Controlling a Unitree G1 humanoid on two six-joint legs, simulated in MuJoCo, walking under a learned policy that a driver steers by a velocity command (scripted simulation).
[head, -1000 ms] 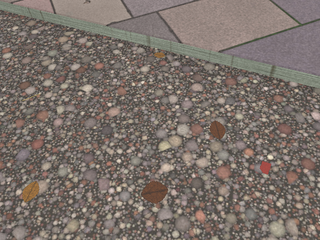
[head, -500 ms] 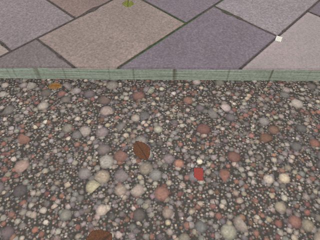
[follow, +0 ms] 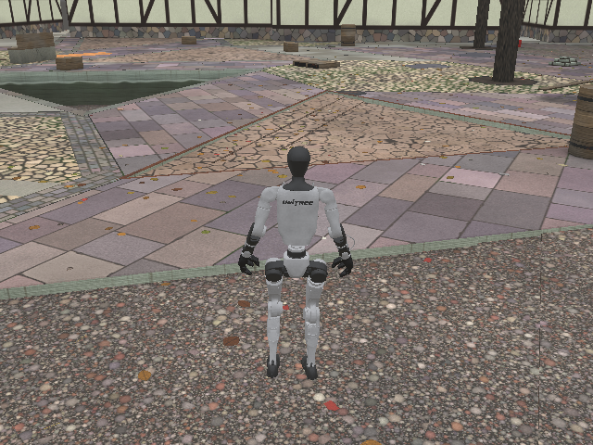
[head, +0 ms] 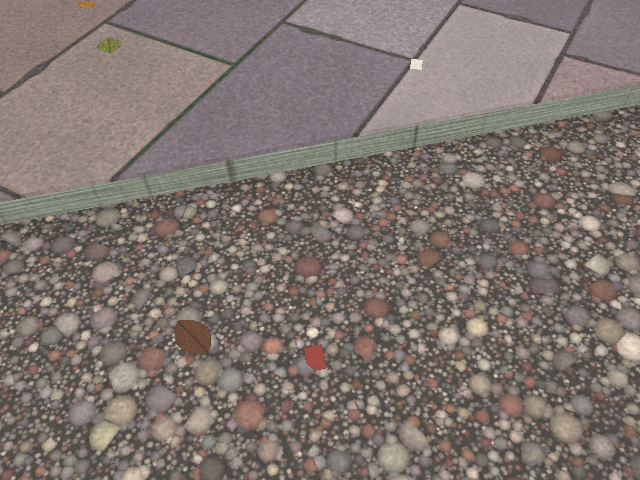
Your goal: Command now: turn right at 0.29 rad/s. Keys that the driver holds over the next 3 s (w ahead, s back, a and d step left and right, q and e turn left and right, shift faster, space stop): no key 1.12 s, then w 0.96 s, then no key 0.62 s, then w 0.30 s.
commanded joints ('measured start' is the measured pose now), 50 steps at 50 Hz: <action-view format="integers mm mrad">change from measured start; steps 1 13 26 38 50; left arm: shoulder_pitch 6 6 -16 -8 25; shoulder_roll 149 47 79 70 36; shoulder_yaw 37 -2 -19 -31 -46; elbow -43 34 169 308 400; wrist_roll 5 -11 -11 -14 -16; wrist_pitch -6 0 -34 -39 -40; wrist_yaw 2 -1 34 40 45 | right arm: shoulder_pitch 11 -14 2 33 74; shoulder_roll -70 -90 -69 -62 -34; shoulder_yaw -12 12 10 18 35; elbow -67 -32 63 208 313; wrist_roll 10 -3 -1 -1 -1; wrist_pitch -18 -67 -63 -64 -64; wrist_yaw -7 -6 4 -2 -10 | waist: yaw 6 -10 -25 -25 -25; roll -142 146 -41 -10 -13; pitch -99 -56 -29 0 10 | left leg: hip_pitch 66 291 249 244 241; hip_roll -19 183 80 81 83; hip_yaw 14 -146 -78 -84 -85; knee -112 -454 -449 -488 -485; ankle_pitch -13 624 320 262 263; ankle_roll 25 185 69 59 60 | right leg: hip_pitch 89 -2 116 106 95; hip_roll -271 -47 -169 -174 -170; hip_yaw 267 -79 39 39 28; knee -76 156 -104 -148 -151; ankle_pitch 305 -234 103 40 42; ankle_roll -150 77 27 15 14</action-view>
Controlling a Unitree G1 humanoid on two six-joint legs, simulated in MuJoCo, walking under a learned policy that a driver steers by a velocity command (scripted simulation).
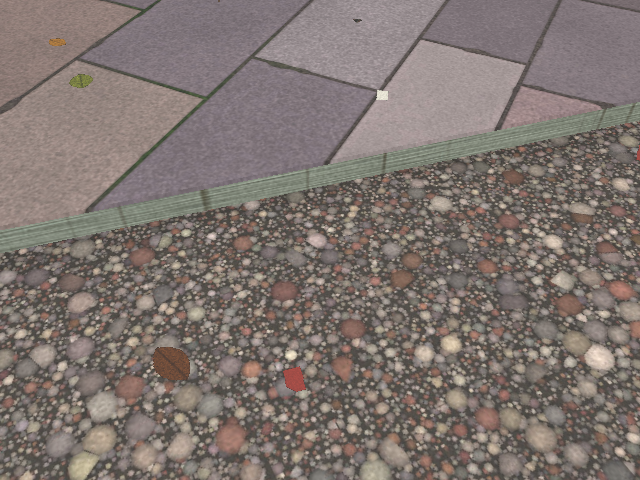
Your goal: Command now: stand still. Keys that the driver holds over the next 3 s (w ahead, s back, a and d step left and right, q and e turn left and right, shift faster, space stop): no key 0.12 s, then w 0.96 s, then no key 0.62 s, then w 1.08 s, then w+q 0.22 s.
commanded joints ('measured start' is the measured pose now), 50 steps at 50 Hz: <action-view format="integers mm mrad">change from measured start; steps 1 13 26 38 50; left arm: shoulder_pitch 31 111 -28 -221 86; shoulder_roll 96 87 49 51 46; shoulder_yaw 12 29 55 41 55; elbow -5 -1 -104 -239 -89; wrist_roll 0 10 27 9 7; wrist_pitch -7 -3 -84 -51 -115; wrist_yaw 4 -2 -54 -53 -34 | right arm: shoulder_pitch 30 34 270 286 155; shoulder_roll -95 -62 -96 -95 -6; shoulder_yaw -13 -20 -54 -22 -40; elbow -8 -9 18 54 -48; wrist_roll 0 -13 -19 -3 -28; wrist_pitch -8 -6 -97 -123 -61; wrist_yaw -5 6 17 1 41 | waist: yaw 2 22 -29 23 -36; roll -9 -43 32 123 -27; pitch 19 131 107 60 36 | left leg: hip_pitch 8 -183 278 159 -327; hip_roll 94 40 295 194 107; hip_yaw -97 -116 -390 -48 -33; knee -64 50 -207 -120 777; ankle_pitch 33 -466 -34 896 -87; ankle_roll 25 88 192 127 56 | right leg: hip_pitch -62 -171 -660 -262 -97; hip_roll -106 -108 -93 20 -252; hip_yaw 91 192 -51 -231 127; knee -71 -54 716 246 -231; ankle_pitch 82 -521 -124 105 153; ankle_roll -33 -130 -67 -91 -224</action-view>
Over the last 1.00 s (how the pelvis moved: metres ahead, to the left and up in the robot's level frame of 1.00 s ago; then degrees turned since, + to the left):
-0.02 0.01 0.00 -2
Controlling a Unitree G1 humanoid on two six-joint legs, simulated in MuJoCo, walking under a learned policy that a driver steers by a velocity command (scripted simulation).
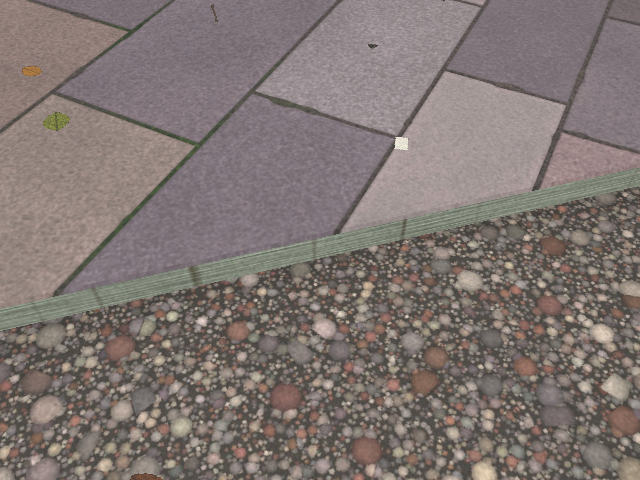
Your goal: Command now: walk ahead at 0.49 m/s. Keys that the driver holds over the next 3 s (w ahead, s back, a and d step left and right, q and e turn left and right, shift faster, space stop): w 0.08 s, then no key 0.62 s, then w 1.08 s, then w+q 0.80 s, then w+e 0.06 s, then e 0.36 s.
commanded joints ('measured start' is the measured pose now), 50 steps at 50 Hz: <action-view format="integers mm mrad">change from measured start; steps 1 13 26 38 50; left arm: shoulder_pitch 78 226 217 145 68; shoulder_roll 64 68 -39 25 30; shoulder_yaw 2 -24 -28 -31 17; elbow -6 44 79 89 22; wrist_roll -2 9 13 1 2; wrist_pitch -33 -13 99 68 25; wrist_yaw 5 28 36 42 26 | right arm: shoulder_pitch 86 -173 -39 26 262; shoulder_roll -36 -44 -58 -57 -68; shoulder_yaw -12 2 12 -5 -39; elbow -24 -98 -4 21 50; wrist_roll -9 10 10 27 8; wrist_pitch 24 10 3 65 -12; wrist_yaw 13 -11 -37 -28 -15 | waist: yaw -37 24 65 5 -112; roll -50 -126 49 -131 54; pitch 19 -18 -102 45 29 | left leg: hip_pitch -91 9 149 155 531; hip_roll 59 -56 159 -19 60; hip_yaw -13 104 -84 -19 -106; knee -60 -591 -933 -821 -892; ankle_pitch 51 257 533 -211 -136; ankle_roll -22 -18 124 -7 19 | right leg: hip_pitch -1 220 5 -108 -299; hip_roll -296 -250 -107 -196 -180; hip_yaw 290 117 130 273 196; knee -282 -61 433 -137 128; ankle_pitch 138 847 -264 -479 -277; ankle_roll -117 -17 127 37 1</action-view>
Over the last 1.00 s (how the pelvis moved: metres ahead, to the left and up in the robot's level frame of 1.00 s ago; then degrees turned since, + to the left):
0.35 0.00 -0.01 1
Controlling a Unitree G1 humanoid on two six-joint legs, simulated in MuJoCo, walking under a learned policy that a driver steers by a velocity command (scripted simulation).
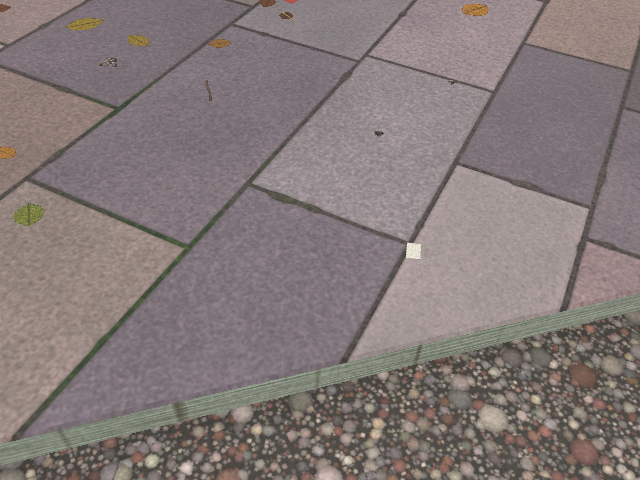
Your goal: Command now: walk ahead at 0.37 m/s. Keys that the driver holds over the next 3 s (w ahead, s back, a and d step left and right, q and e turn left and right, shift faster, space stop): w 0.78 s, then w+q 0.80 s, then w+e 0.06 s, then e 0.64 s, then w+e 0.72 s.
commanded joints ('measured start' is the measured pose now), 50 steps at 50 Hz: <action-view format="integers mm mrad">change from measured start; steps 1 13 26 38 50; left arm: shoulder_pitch -125 -422 -189 12 110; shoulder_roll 2 24 134 105 100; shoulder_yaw -5 -6 36 2 -17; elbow -126 -240 -188 -108 -80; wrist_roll -6 12 -9 -6 36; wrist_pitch -36 -22 -43 -80 -64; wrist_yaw -19 -64 -40 -25 16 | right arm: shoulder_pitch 360 258 112 -187 -196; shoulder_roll -187 -71 -84 -44 -17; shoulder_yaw -51 6 -12 -8 0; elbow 63 57 -14 -110 -137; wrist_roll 3 5 4 -10 -3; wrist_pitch -18 -50 -37 17 0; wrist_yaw -17 -23 0 21 0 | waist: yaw -147 -40 35 14 -25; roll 350 114 -1 -10 -29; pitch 88 146 11 115 28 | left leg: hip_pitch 429 227 -394 -440 -272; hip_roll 339 202 71 137 -59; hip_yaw -589 -152 -123 -40 103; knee -373 -355 814 339 204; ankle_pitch -389 481 -18 249 29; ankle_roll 110 109 32 -66 76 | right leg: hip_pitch -598 -563 87 34 324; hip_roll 57 -35 -320 -161 -197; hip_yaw -94 -108 442 58 -132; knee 356 304 -292 -372 67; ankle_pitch -136 241 -140 397 1376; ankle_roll -60 -11 -253 -173 -126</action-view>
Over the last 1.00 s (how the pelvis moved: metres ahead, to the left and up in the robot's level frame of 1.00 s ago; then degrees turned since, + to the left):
0.30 0.04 0.00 -1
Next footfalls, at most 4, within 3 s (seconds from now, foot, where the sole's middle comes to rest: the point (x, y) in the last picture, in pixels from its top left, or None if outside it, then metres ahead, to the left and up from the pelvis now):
0.44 right None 0.37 -0.09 -0.77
1.06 left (285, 442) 0.63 0.08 -0.77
1.46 right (319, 284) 0.99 0.01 -0.68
1.92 left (218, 245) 1.12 0.28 -0.68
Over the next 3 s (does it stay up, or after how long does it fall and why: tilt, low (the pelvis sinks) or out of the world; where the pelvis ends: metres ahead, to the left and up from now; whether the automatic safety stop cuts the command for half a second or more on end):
stays up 1.26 0.15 0.10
